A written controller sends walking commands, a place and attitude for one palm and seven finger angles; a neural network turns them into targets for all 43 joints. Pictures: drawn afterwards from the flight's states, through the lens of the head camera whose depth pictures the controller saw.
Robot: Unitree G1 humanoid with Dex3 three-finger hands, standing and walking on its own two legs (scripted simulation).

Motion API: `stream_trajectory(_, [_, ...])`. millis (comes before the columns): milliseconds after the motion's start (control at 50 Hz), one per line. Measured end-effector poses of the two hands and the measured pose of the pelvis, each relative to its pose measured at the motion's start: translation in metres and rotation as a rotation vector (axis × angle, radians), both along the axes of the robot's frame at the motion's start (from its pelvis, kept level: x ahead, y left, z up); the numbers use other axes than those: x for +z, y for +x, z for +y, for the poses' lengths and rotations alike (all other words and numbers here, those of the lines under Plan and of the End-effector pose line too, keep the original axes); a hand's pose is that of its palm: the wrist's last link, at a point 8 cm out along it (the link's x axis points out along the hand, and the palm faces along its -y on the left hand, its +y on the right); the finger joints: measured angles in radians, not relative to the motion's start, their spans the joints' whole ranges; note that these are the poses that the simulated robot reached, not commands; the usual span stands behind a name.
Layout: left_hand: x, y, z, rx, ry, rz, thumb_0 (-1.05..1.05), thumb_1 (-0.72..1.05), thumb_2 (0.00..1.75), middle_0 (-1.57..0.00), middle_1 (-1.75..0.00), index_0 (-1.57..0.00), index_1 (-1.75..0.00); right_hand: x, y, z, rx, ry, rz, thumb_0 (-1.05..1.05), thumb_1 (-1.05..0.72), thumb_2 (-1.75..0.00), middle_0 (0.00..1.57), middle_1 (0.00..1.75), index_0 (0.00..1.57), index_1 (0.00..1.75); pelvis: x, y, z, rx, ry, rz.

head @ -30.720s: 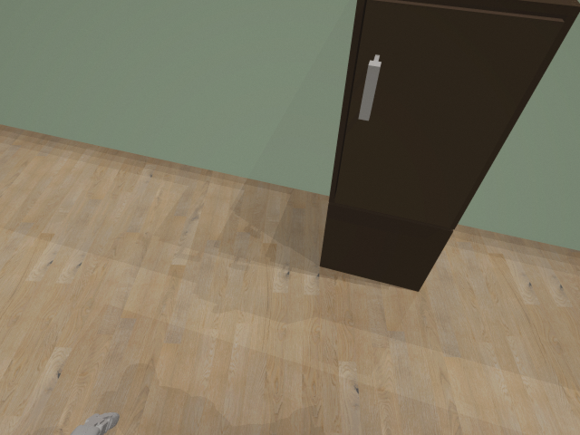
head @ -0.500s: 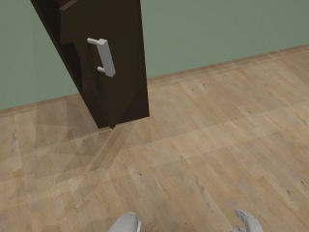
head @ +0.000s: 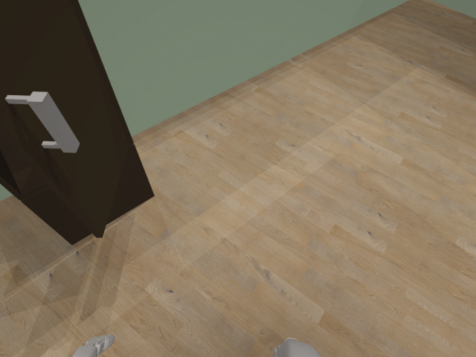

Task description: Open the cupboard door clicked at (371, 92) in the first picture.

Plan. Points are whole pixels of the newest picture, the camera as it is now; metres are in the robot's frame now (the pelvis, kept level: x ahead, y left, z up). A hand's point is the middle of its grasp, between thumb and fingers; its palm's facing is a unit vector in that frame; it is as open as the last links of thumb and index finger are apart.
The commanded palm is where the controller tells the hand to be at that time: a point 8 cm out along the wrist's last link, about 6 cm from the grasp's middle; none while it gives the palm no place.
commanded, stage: walk to a spot facing it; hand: left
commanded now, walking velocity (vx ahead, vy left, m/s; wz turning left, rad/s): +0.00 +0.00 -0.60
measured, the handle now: (44, 124) +0.47 +0.39 +0.07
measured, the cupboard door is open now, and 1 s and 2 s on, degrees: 50 50 50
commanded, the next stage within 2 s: turn to face it in 1.88 s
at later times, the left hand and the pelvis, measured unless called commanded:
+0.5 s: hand (152, 322) +0.19 +0.18 -0.18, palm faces -0.25 -0.95 -0.16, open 7.4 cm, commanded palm none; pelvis +0.10 +0.01 -0.01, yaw -17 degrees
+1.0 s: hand (264, 201) +0.48 -0.04 -0.18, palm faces -0.53 -0.83 -0.17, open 7.4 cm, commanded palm none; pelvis +0.28 -0.12 -0.02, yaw -31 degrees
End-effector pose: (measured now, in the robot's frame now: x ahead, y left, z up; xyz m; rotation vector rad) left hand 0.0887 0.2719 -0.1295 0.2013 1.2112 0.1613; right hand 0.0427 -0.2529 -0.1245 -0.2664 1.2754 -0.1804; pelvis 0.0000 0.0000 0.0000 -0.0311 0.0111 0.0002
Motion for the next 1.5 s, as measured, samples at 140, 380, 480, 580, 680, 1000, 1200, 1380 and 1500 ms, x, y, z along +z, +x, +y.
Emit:
stream_trajectory(140, [0.002,0.064,-0.045,-0.142,0.023,-0.107,0.0,0.91,0.9,-0.2,-0.3,-0.2,-0.3,-0.026,-0.046,-0.035,-0.153,0.017,0.099,0.0,-0.91,-0.89,0.2,0.3,0.2,0.3,-0.014,0.009,-0.019,-0.076,0.019,-0.013])
stream_trajectory(380, [-0.008,0.069,-0.057,-0.206,-0.06,0.04,0.0,0.9,0.9,-0.21,-0.3,-0.2,-0.3,0.005,0.021,-0.023,-0.227,0.019,-0.086,0.01,-0.91,-0.89,0.2,0.3,0.2,0.3,0.001,0.056,-0.007,-0.21,0.031,-0.001])
stream_trajectory(480, [-0.027,0.098,-0.04,-0.235,-0.071,0.107,0.01,0.9,0.9,-0.21,-0.3,-0.2,-0.3,0.004,0.041,-0.003,-0.261,-0.025,-0.139,0.0,-0.91,-0.89,0.2,0.3,0.2,0.3,-0.01,0.09,0.008,-0.281,0.01,0.011])
stream_trajectory(580, [-0.017,0.164,-0.048,-0.32,-0.083,0.083,0.01,0.9,0.9,-0.2,-0.3,-0.2,-0.3,0.013,0.021,0.023,-0.354,0.0,-0.037,0.0,-0.91,-0.89,0.2,0.3,0.2,0.3,0.003,0.126,0.004,-0.345,0.002,0.015])
stream_trajectory(680, [-0.01,0.24,-0.084,-0.409,-0.097,0.024,0.01,0.91,0.9,-0.2,-0.3,-0.19,-0.3,0.013,-0.006,0.049,-0.474,0.054,0.105,0.0,-0.91,-0.89,0.2,0.3,0.2,0.3,0.007,0.161,-0.008,-0.413,0.0,0.02])
stream_trajectory(1000, [-0.019,0.413,-0.267,-0.612,-0.099,-0.095,0.0,0.91,0.9,-0.2,-0.3,-0.2,-0.3,-0.026,0.045,0.0,-0.735,0.218,0.285,0.01,-0.91,-0.89,0.2,0.3,0.2,0.3,-0.019,0.279,-0.124,-0.548,0.036,-0.022])
stream_trajectory(1200, [0.001,0.41,-0.254,-0.533,0.028,0.109,-0.01,0.94,0.9,-0.2,-0.3,-0.2,-0.3,-0.01,0.249,-0.16,-0.625,0.088,-0.142,0.0,-0.91,-0.89,0.19,0.3,0.2,0.3,0.004,0.356,-0.182,-0.598,0.047,-0.001])
stream_trajectory(1380, [-0.013,0.404,-0.271,-0.436,0.017,0.342,0.0,0.91,0.9,-0.2,-0.3,-0.2,-0.3,-0.009,0.4,-0.229,-0.526,0.067,-0.242,0.0,-0.91,-0.89,0.19,0.3,0.2,0.3,-0.008,0.451,-0.223,-0.619,0.042,-0.003])
stream_trajectory(1500, [-0.029,0.454,-0.295,-0.451,-0.013,0.452,0.0,0.91,0.9,-0.21,-0.3,-0.2,-0.3,-0.014,0.456,-0.246,-0.553,0.021,-0.265,0.0,-0.91,-0.89,0.2,0.3,0.2,0.3,-0.021,0.524,-0.246,-0.645,0.024,-0.017])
